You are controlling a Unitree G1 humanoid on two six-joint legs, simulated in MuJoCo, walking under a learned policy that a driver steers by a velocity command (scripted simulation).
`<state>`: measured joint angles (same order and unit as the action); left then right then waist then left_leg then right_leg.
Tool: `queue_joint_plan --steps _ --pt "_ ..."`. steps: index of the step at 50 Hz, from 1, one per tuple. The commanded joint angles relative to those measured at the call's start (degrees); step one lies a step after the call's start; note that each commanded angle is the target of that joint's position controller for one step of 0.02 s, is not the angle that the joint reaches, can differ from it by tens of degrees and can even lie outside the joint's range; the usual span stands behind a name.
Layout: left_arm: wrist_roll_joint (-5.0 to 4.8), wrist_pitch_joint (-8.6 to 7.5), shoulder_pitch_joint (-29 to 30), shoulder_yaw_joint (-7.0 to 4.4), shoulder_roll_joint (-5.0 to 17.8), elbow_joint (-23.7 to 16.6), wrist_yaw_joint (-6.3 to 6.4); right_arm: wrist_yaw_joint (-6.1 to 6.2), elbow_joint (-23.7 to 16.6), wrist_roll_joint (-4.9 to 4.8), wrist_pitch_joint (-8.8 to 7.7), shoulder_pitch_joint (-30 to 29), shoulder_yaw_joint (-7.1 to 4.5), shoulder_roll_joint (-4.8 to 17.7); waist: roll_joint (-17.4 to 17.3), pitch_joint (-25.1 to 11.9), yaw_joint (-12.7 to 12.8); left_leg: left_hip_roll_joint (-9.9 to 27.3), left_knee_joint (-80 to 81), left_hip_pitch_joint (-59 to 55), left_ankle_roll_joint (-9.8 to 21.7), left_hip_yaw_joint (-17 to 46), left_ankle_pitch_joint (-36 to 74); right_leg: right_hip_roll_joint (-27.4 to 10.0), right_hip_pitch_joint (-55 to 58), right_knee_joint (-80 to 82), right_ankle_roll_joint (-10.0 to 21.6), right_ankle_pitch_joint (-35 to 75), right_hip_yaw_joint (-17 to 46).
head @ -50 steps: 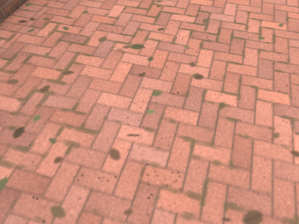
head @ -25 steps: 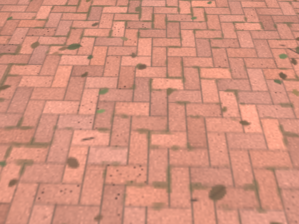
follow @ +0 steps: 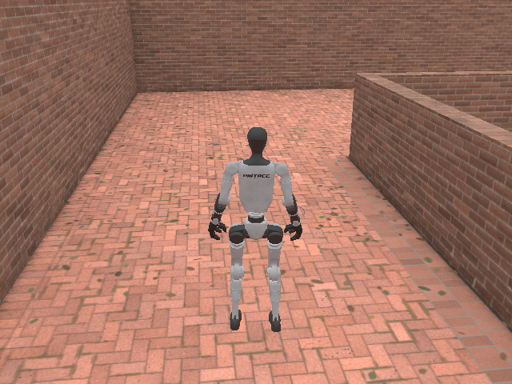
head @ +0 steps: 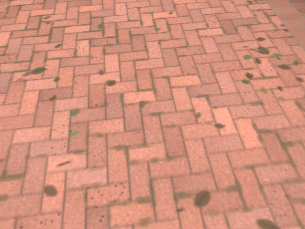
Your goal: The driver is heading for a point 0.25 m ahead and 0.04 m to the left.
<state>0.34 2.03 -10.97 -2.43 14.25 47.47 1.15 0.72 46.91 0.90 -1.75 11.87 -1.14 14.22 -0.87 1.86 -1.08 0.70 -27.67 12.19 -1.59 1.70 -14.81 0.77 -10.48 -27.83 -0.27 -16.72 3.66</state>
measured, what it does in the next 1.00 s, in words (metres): stands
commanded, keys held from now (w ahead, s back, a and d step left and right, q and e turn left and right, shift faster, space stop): no key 0.88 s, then w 0.12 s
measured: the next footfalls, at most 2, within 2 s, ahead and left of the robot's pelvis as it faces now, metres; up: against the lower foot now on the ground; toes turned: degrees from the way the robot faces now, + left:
right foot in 1.36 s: +0.11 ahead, -0.11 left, +0.00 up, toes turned +1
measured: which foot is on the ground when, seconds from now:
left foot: down 0.00-1.00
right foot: down 0.00-1.00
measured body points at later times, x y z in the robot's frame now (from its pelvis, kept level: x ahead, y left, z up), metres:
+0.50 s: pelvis +0.00 -0.02 +0.00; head +0.01 -0.02 +0.45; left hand +0.07 +0.24 -0.14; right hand +0.05 -0.29 -0.14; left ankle +0.00 +0.13 -0.74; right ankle -0.02 -0.13 -0.74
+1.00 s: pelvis +0.01 -0.01 +0.00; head +0.01 +0.00 +0.45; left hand +0.02 +0.25 -0.16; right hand +0.02 -0.26 -0.16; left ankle +0.00 +0.13 -0.73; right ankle -0.02 -0.13 -0.74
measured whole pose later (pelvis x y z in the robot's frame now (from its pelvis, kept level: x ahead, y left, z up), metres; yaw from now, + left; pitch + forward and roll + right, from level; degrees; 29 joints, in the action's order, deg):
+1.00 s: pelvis +0.01 -0.01 +0.00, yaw +0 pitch -1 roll +0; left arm -0.8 -0.1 -15.9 -0.9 12.7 60.8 1.9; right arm 2.7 62.3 -0.4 -0.6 16.1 -1.0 12.6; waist 0.0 0.7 0.0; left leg 1.1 -33.9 13.6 -0.2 2.3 -23.0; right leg 1.5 -10.6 -31.2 1.5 -20.6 2.9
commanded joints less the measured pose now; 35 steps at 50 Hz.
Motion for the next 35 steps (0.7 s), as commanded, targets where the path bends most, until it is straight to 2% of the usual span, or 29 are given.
queue_joint_plan --steps 1,7,14,35 --pt "0.19 -1.53 0.4 -1.35 7.2 -1.9 0.01 0.66 -2.5 -0.16 0.0 -0.9 -1.78 6.7 5.4 -2.0 0.4 1.2 1.9 -1.0 0.0 0.6 8.7 -4.8 -0.3 5.2 2.9 13.1 5.1" --pt "0.04 -2.21 0.3 -0.76 6.6 0.7 0.02 1.19 0.9 -0.29 0.7 0.3 -2.02 6.8 3.5 -0.4 0.3 1.3 2.6 -2.4 -0.5 0.6 8.5 -4.1 -1.9 5.9 2.8 10.9 4.9" --pt "-0.11 -2.61 0.1 -0.37 6.3 3.9 -0.06 1.7 4.5 -0.51 1.03 0.7 -2.15 7.2 1.8 -0.6 0.4 1.5 3.2 -3.3 -0.9 0.5 9.2 -3.2 -1.3 6.1 2.8 11.5 4.0" --pt "-0.33 -2.26 -2.7 0.63 5.3 10.4 0.5 2.15 11.9 -0.78 1.33 3.2 -1.25 5.6 1.0 0.5 0.8 0.9 3.5 -2.3 -0.3 -0.2 8.8 -1.2 -1.7 5.7 2.0 10.2 1.1"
